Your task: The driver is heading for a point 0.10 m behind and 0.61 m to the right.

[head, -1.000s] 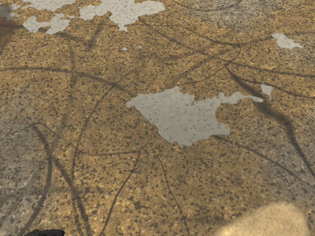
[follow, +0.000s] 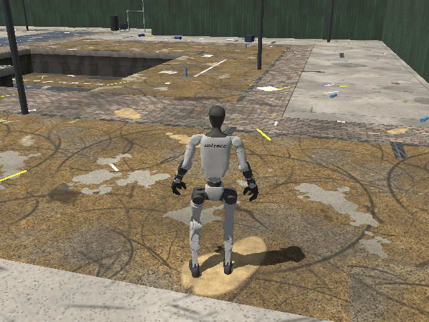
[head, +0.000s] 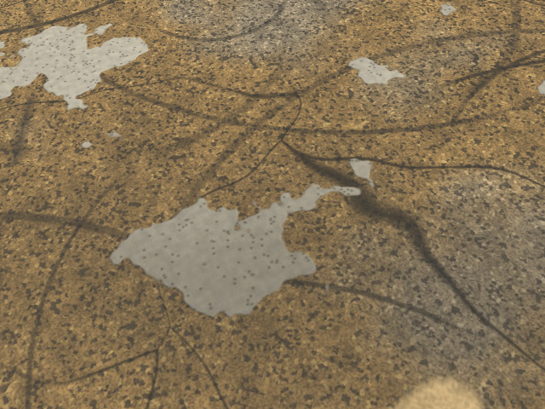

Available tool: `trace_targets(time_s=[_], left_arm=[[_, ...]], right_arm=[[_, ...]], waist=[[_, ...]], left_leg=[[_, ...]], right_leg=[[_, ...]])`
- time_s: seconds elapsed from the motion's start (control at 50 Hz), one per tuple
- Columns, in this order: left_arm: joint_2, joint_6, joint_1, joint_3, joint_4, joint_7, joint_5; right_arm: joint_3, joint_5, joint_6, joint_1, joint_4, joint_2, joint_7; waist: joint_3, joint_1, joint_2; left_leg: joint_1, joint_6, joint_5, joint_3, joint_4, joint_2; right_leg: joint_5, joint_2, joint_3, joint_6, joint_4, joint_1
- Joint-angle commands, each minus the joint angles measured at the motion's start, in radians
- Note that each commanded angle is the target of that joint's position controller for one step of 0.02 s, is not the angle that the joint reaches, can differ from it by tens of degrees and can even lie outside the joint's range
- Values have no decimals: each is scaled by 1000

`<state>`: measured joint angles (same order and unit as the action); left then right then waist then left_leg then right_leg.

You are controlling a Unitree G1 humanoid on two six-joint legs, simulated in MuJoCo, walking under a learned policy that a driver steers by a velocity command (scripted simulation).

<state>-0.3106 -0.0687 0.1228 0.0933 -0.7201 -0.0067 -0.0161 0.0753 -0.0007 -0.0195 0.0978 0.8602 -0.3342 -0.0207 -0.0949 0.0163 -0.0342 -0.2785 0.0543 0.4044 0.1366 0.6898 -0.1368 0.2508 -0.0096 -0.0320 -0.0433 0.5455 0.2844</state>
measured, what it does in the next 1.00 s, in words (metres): walks ahead, turning right: left foot, then right foot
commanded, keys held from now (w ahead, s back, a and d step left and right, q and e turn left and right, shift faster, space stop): w+e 0.38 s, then e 0.38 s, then w+e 0.24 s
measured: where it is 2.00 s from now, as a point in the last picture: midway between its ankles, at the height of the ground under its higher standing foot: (459, 337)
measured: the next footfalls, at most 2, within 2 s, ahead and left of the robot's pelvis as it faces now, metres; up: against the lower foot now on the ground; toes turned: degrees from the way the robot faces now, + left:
left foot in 0.44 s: +0.25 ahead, +0.10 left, +0.00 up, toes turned -19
right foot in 0.90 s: +0.24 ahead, -0.18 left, +0.00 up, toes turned -34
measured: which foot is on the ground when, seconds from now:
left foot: up 0.00-0.42, down 0.44-0.90, up 0.92-1.00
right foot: down 0.00-0.44, up 0.46-0.88, down 0.90-1.00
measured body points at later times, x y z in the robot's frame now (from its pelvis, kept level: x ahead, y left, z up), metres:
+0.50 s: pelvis +0.13 +0.01 +0.00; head +0.15 +0.01 +0.45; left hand +0.28 +0.28 -0.11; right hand +0.24 -0.31 -0.08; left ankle +0.21 +0.11 -0.73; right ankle +0.02 -0.10 -0.70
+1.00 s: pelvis +0.24 -0.08 +0.00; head +0.26 -0.12 +0.45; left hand +0.53 +0.07 -0.07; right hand +0.18 -0.39 -0.12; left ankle +0.25 +0.09 -0.66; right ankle +0.21 -0.16 -0.73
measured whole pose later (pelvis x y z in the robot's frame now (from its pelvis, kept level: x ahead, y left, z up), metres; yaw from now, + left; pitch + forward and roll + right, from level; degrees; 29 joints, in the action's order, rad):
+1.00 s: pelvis +0.24 -0.08 +0.00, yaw -35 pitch +1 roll +1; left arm -0.31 0.01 0.22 0.08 -0.60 -0.02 -0.03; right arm 0.07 -0.02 0.05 0.15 0.79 -0.34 0.02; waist -0.06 0.01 -0.04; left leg -0.38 0.00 0.47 0.02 1.08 -0.06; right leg 0.26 -0.04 -0.01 -0.08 0.56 0.33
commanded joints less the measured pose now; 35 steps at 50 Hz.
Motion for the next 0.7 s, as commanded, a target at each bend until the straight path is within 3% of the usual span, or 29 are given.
trace_targets(time_s=[0.02, 0.04, 0.06, 0.08, 0.16, 0.24, 0.34, 0.38, 0.42, 0.44, 0.46, 0.48, 0.5, 0.52, 0.54, 0.56, 0.62, 0.7], left_arm=[[-232, 53, 160, 60, 36, 3, 18], [-195, 75, 138, 49, 25, 4, 4], [-168, 85, 101, 42, 28, 9, -7], [-145, 90, 78, 30, 31, 17, -13], [-143, 111, 99, 21, 34, 34, 8], [-170, 116, 122, 28, 23, 37, 2], [-178, 110, 156, 29, 10, 30, -6], [-166, 108, 154, 25, 10, 27, -4], [-131, 99, 128, 14, 20, 29, -1], [-89, 97, 126, 2, 28, 33, 2], [-24, 95, 145, -15, 52, 36, 12], [-47, 98, 194, -11, 94, 43, -7], [-140, 93, 243, 12, 63, 45, -7], [-172, 82, 203, 25, 53, 44, -7], [-163, 68, 196, 29, 48, 47, -6], [-155, 57, 175, 32, 59, 48, -3], [-82, 43, 134, 14, 98, 37, -8], [-57, 42, 86, 1, 145, 16, -2]], right_arm=[[23, 4, 21, -79, -113, -99, 2], [30, -15, 29, -86, -116, -113, 9], [37, -17, 37, -86, -101, -123, 7], [43, -10, 44, -92, -100, -136, 4], [41, -3, 85, -86, -90, -104, 15], [26, -6, 102, -121, -103, -68, 26], [17, -20, 124, -153, -128, -75, 41], [21, -26, 136, -120, -125, -93, 43], [31, -12, 146, -24, -103, -109, 36], [41, 1, 147, 48, -93, -138, 28], [54, 24, 143, 134, -91, -207, 17], [63, 33, 126, 192, -61, -249, 25], [40, 10, 119, 123, -90, -162, 29], [25, 7, 110, 82, -109, -105, 26], [17, 11, 100, 37, -121, -85, 24], [12, 10, 92, 10, -124, -74, 19], [19, 19, 81, 13, -114, -101, 4], [29, 2, 57, 7, -114, -125, -8]], waist=[[232, -88, 188], [183, -67, 178], [135, -56, 144], [99, -51, 163], [89, -42, 155], [68, -59, 171], [57, -78, 160], [65, -59, 169], [81, 7, 175], [130, 41, 149], [227, 50, -48], [260, 16, -293], [193, -8, -187], [139, -1, -127], [124, -18, -85], [100, -22, -93], [99, -13, -121], [150, 2, -87]], left_leg=[[-386, 10, 258, -165, 461, 85], [-414, -20, 156, -191, 436, 61], [-429, -34, 70, -193, 392, 45], [-441, -32, 2, -200, 346, 42], [-382, -17, -185, -194, 178, 81], [-292, 11, -256, -193, -25, 114], [-180, 5, -248, -204, -153, 135], [-102, -14, -235, -206, -183, 140], [49, -39, -274, -186, -276, 147], [181, -68, -301, -230, -298, 80], [380, -137, -351, -431, -318, -111], [460, -273, -317, -776, -396, -287], [395, -281, -308, -739, -393, -291], [333, -249, -374, -585, -377, -236], [276, -224, -414, -473, -377, -186], [230, -221, -470, -405, -387, -167], [165, -252, -662, -240, -429, -126], [222, -266, -722, -138, -429, -142]], right_leg=[[-232, 361, 543, -329, -258, -339], [50, 303, 490, -266, -296, -315], [254, 264, 471, -216, -330, -284], [300, 250, 474, -200, -358, -267], [173, 199, 422, -184, -390, -248], [128, 171, 392, -178, -374, -173], [159, 172, 456, -176, -322, -102], [165, 168, 496, -167, -287, -86], [38, 103, 483, -125, -168, -49], [29, 51, 437, -81, -44, 5], [180, -52, 300, -14, 241, 151], [439, -114, 217, 21, 453, 367], [395, -27, 236, 48, 579, 408], [331, 3, 210, 64, 625, 413], [283, 25, 180, 78, 625, 390], [233, 50, 164, 90, 609, 386], [125, 63, 95, 117, 539, 335], [-3, 81, 61, 116, 349, 281]])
